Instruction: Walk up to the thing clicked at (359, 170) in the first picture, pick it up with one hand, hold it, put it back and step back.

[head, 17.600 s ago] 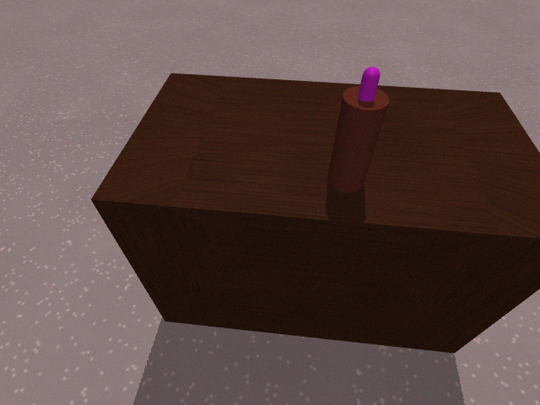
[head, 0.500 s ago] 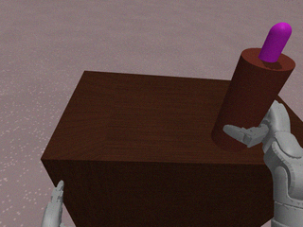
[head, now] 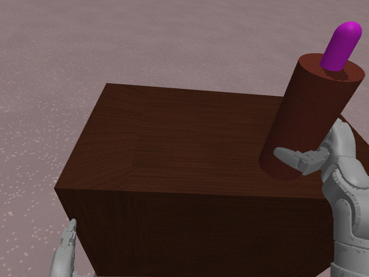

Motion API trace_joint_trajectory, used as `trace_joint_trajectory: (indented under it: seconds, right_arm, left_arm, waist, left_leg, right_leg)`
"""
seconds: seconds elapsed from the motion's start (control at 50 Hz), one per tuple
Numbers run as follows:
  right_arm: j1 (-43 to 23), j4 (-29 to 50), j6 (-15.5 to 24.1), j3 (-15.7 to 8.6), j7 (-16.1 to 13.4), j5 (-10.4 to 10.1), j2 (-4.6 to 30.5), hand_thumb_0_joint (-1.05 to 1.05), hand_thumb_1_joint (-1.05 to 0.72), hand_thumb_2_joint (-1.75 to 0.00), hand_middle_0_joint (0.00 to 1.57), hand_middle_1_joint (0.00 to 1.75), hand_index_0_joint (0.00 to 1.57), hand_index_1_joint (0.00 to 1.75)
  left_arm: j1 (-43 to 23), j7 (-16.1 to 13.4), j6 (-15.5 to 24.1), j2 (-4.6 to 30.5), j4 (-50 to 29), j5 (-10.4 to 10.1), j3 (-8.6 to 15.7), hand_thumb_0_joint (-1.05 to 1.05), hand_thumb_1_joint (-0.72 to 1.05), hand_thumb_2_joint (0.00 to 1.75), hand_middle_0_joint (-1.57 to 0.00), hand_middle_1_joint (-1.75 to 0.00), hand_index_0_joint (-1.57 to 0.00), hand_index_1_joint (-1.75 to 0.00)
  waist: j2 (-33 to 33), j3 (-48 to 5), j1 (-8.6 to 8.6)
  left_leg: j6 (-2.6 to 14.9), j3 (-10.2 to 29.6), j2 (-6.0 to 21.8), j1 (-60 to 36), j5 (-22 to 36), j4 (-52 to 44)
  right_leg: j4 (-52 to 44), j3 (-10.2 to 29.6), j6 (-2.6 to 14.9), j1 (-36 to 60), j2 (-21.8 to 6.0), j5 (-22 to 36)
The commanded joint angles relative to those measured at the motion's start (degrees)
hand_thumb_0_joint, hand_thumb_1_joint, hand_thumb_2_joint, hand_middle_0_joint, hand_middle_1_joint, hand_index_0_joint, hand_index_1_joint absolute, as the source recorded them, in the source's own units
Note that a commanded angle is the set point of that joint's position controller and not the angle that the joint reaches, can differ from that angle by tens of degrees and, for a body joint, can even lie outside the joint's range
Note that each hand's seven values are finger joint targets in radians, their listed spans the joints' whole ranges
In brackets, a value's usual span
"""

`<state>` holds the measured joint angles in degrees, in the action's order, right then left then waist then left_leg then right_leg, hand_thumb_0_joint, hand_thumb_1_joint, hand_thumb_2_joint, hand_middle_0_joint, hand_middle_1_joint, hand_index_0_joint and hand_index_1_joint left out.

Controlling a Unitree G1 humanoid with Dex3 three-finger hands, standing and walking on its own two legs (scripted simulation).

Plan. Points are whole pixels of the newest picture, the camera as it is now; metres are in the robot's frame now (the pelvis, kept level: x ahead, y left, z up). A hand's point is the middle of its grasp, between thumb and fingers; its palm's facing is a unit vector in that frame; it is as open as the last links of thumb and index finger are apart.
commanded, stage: hold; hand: right
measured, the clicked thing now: (307, 111) +0.33 -0.16 +0.28
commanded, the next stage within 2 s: crouch in 0.50 s
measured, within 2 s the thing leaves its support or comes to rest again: neither
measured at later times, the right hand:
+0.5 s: hand (293, 136) +0.34 -0.16 +0.22, palm faces +0.11 +0.99 -0.06, open 11.7 cm
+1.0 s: hand (283, 148) +0.37 -0.18 +0.16, palm faces +0.16 +0.99 -0.03, open 11.7 cm
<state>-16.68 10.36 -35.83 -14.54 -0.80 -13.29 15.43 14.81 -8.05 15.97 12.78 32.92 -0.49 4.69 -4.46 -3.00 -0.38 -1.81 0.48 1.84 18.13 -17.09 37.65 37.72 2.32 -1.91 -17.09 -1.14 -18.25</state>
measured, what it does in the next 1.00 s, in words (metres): stands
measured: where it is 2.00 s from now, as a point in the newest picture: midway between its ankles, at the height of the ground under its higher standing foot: outside the picture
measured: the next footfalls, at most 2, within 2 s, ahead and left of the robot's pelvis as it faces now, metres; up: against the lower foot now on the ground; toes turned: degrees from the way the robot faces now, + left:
none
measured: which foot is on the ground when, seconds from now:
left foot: down 0.00-1.00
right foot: down 0.00-1.00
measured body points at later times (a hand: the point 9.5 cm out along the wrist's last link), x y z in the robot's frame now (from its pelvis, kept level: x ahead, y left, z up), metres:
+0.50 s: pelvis +0.00 +0.00 +0.00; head -0.03 +0.03 +0.45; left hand +0.17 +0.26 -0.06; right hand +0.33 -0.22 +0.22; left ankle +0.04 +0.14 -0.72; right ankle +0.02 -0.14 -0.72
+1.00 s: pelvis +0.00 +0.00 +0.00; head -0.01 +0.02 +0.45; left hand +0.16 +0.27 -0.05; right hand +0.36 -0.23 +0.16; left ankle +0.04 +0.14 -0.72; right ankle +0.02 -0.14 -0.72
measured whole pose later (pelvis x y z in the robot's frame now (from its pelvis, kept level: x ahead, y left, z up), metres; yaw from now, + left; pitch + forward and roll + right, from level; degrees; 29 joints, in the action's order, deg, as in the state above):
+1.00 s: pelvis +0.00 +0.00 +0.00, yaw +0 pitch +0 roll +0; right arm -23.1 -8.4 -28.2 -14.7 -0.5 -9.9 15.5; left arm 15.2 -7.0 18.5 13.2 32.8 -0.1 4.9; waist -1.8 -1.9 -1.7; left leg -1.6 0.4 1.8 22.1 -17.4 39.7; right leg 39.6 2.5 -2.1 -21.0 -1.1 -18.5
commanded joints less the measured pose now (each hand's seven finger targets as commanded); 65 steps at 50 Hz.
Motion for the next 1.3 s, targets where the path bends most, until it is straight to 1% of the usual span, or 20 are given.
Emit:
trace_joint_trajectory:
  seconds: [0.0,0.12,0.16,0.22,0.26,0.36,0.46,0.54,0.72,0.76,0.78,0.84,0.88,0.94,0.98,1.02,1.08,1.12,1.2,1.28]
  right_arm:
    - [-32.1,20.9,8.4,-7.4,0.2,-1.2,13.2,0.00,0.11,-1.32,1.19,1.44,1.26,1.44]
    - [-34.3,22.0,8.5,-3.3,1.2,-0.8,9.6,0.00,0.10,-1.30,1.16,1.41,1.23,1.41]
    - [-33.4,21.5,8.1,-4.0,1.3,-0.6,10.8,0.00,0.09,-1.31,1.18,1.42,1.25,1.42]
    - [-32.8,20.0,7.6,-5.7,0.9,-0.3,12.2,0.00,0.07,-1.30,1.18,1.42,1.26,1.42]
    - [-34.4,21.4,8.0,-6.2,0.5,-0.6,12.5,0.00,0.05,-1.30,1.19,1.41,1.26,1.41]
    - [-35.1,20.2,8.2,-8.9,-0.6,-1.2,14.9,0.00,0.06,-1.32,1.20,1.44,1.27,1.44]
    - [-35.2,19.8,8.5,-8.1,-0.7,-1.4,14.2,0.00,0.09,-1.32,1.20,1.44,1.27,1.44]
    - [-34.9,19.7,8.1,-4.9,0.1,-1.3,10.4,0.00,0.10,-1.32,1.20,1.44,1.27,1.44]
    - [-34.5,12.8,7.9,-6.3,0.8,0.0,12.2,0.00,-0.04,-1.37,1.28,1.50,1.35,1.50]
    - [-36.5,12.2,9.2,-7.1,0.5,0.0,13.0,0.00,-0.06,-1.36,1.28,1.49,1.34,1.49]
    - [-36.0,9.5,9.8,-6.8,0.6,0.2,12.7,0.00,-0.06,-1.36,1.28,1.48,1.35,1.48]
    - [-37.3,5.2,12.3,-7.5,0.6,0.5,13.3,0.00,-0.04,-1.34,1.27,1.47,1.33,1.47]
    - [-40.7,4.2,14.2,-6.8,0.5,0.8,13.7,0.00,-0.06,-1.32,1.25,1.44,1.31,1.44]
    - [-45.4,3.6,18.1,-6.1,0.5,1.5,15.4,0.00,-0.04,-1.30,1.23,1.41,1.29,1.41]
    - [-44.6,-0.4,20.2,-4.0,0.6,1.9,13.2,0.00,-0.03,-1.30,1.22,1.41,1.28,1.41]
    - [-47.5,0.1,22.9,-2.9,0.5,2.0,13.6,0.00,-0.01,-1.27,1.19,1.38,1.25,1.38]
    - [-47.7,-3.5,26.1,-3.4,0.4,1.9,15.2,0.00,0.00,-1.28,1.20,1.39,1.26,1.39]
    - [-47.2,-6.7,27.4,-6.5,-0.1,1.7,19.0,0.00,0.01,-1.30,1.22,1.42,1.28,1.42]
    - [-49.3,-7.7,31.0,-8.6,-0.8,2.1,21.8,0.00,0.00,-1.29,1.22,1.41,1.28,1.41]
    - [-50.0,-12.7,34.2,-8.8,-0.9,2.4,20.8,0.00,0.01,-1.25,1.19,1.37,1.24,1.37]
  left_arm:
    - [-6.2,-0.3,3.6,6.0,-8.4,-0.4,1.7,0.00,-0.56,0.05,-0.05,-0.05,-0.04,-0.05]
    - [-8.2,-0.2,4.3,5.2,-9.4,-0.3,-0.2,0.00,-0.56,0.06,-0.05,-0.05,-0.04,-0.05]
    - [-8.8,-0.7,4.7,8.6,-10.3,-0.2,3.0,0.00,-0.56,0.06,-0.05,-0.05,-0.05,-0.05]
    - [-6.9,-0.5,4.8,8.8,-10.1,0.0,2.9,0.00,-0.55,0.05,-0.05,-0.05,-0.05,-0.05]
    - [-6.0,-0.1,4.3,5.4,-7.9,-0.2,0.7,0.00,-0.56,0.05,-0.05,-0.05,-0.05,-0.05]
    - [-5.4,-0.1,4.0,7.7,-8.9,-0.1,3.3,0.00,-0.56,0.06,-0.05,-0.05,-0.04,-0.05]
    - [-9.3,-0.2,4.3,8.4,-11.2,-0.3,3.3,0.00,-0.55,0.05,-0.04,-0.05,-0.04,-0.05]
    - [-9.1,0.1,3.9,4.6,-11.2,-0.4,-0.6,0.00,-0.55,0.05,-0.05,-0.05,-0.04,-0.05]
    - [-8.7,-0.3,4.1,8.5,-12.2,-0.1,2.3,0.00,-0.54,0.05,-0.05,-0.05,-0.05,-0.05]
    - [-2.8,-0.2,3.5,7.2,-6.6,0.1,2.4,0.00,-0.54,0.05,-0.05,-0.05,-0.05,-0.05]
    - [-3.3,0.1,3.8,6.0,-7.4,-0.2,1.2,0.00,-0.54,0.05,-0.05,-0.05,-0.05,-0.05]
    - [-3.6,0.1,5.0,8.5,-10.4,-0.1,3.9,0.00,-0.54,0.05,-0.05,-0.05,-0.05,-0.05]
    - [-1.6,0.6,5.1,7.5,-7.9,0.1,3.0,0.00,-0.54,0.05,-0.05,-0.05,-0.05,-0.05]
    - [-4.6,0.6,5.8,7.0,-7.2,0.1,2.6,0.00,-0.55,0.05,-0.05,-0.05,-0.05,-0.05]
    - [-9.5,0.3,6.9,8.7,-11.8,0.2,3.1,0.00,-0.54,0.05,-0.05,-0.05,-0.05,-0.05]
    - [-8.3,0.3,6.9,5.5,-9.7,0.6,-0.7,0.00,-0.54,0.05,-0.05,-0.05,-0.05,-0.05]
    - [-10.5,-0.2,6.8,5.1,-12.4,0.8,-2.4,0.00,-0.54,0.05,-0.05,-0.05,-0.05,-0.05]
    - [-8.1,-1.1,6.2,9.3,-10.1,1.1,1.4,0.00,-0.53,0.04,-0.05,-0.05,-0.05,-0.04]
    - [-5.9,-1.6,5.2,8.6,-14.1,1.4,0.5,0.00,-0.53,0.04,-0.05,-0.05,-0.05,-0.04]
    - [-4.8,-1.4,4.0,7.8,-17.7,1.2,0.4,0.00,-0.53,0.04,-0.05,-0.05,-0.05,-0.04]
  waist:
    - [1.5,-14.3,0.36]
    - [-0.1,-15.9,-0.01]
    - [0.7,-17.1,-0.36]
    - [1.0,-17.1,-0.36]
    - [-0.6,-15.7,0.29]
    - [2.2,-14.9,0.03]
    - [1.8,-15.3,0.96]
    - [1.6,-16.1,1.08]
    - [3.9,-15.4,-0.81]
    - [4.0,-12.7,-1.23]
    - [4.0,-11.4,-1.19]
    - [6.3,-13.8,-2.60]
    - [3.2,-13.2,-2.52]
    - [-0.5,-15.9,-1.70]
    - [1.1,-20.1,-2.08]
    - [-1.2,-22.5,-1.36]
    - [-0.7,-26.1,-1.40]
    - [-1.1,-24.6,-1.69]
    - [-0.3,-26.9,-2.19]
    - [1.9,-23.7,-3.42]
  left_leg:
    - [0.11,-3.2,-1.7,-2.1,5.5,-7.0]
    - [0.66,-3.8,-1.9,-1.5,6.8,-6.4]
    - [0.44,-4.0,-1.8,-1.6,8.4,-6.1]
    - [0.28,-4.1,-1.7,-2.4,10.6,-6.0]
    - [0.40,-3.9,-1.7,-2.2,10.3,-6.0]
    - [0.11,-3.9,-1.8,-2.4,7.7,-6.4]
    - [0.29,-3.9,-2.0,-2.1,5.7,-6.2]
    - [0.49,-3.6,-1.8,-2.7,7.2,-6.0]
    - [0.02,-3.8,-1.9,-1.7,7.7,-6.4]
    - [-0.26,-3.7,-1.7,-0.5,7.0,-6.6]
    - [-0.26,-3.5,-1.6,0.1,6.7,-6.5]
    - [-0.60,-3.4,-1.7,0.8,8.4,-5.9]
    - [-0.31,-2.9,-1.3,1.6,8.8,-5.4]
    - [0.28,-2.3,-1.1,2.3,7.6,-4.2]
    - [0.41,-2.7,-1.6,2.1,7.7,-3.4]
    - [0.69,-2.8,-1.8,1.9,8.9,-2.2]
    - [0.76,-2.5,-1.8,0.1,10.5,-1.9]
    - [0.72,-2.1,-1.7,1.3,9.3,-2.3]
    - [0.56,-1.6,-1.8,-0.3,12.3,-1.7]
    - [0.27,-1.8,-2.1,1.0,10.2,-1.7]
  right_leg:
    - [-6.0,-2.4,1.92,4.9,1.8,4.7]
    - [-6.0,-1.8,1.54,6.4,1.6,6.7]
    - [-5.6,-1.8,1.54,7.6,1.6,8.2]
    - [-5.2,-1.9,1.46,7.9,1.6,10.3]
    - [-5.1,-2.0,1.44,6.6,1.9,10.1]
    - [-5.9,-1.9,1.56,5.1,1.7,6.8]
    - [-6.2,-1.8,1.54,4.6,1.6,5.0]
    - [-5.3,-2.0,1.59,5.0,1.6,7.1]
    - [-5.6,-2.2,1.68,5.4,1.5,6.6]
    - [-5.4,-2.5,1.96,3.6,1.7,5.3]
    - [-5.4,-2.5,1.99,3.1,1.8,4.9]
    - [-4.6,-2.5,2.28,3.9,1.5,5.9]
    - [-4.2,-2.6,2.20,3.3,1.6,6.0]
    - [-3.7,-2.1,1.90,3.1,1.5,5.2]
    - [-3.3,-1.6,1.69,4.5,0.9,5.3]
    - [-2.6,-1.5,1.48,4.7,0.8,6.6]
    - [-1.5,-1.6,1.61,3.9,0.9,8.2]
    - [-1.5,-2.0,1.70,3.0,0.8,6.5]
    - [-0.5,-2.4,1.80,3.2,1.0,9.1]
    - [-0.9,-2.5,2.09,0.9,0.8,6.5]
